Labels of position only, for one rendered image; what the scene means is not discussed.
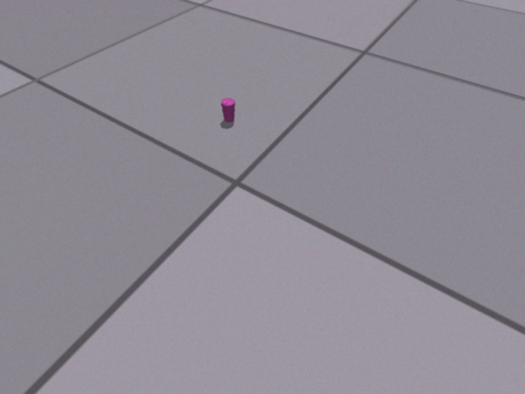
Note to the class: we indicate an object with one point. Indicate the cup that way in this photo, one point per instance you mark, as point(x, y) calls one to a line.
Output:
point(228, 108)

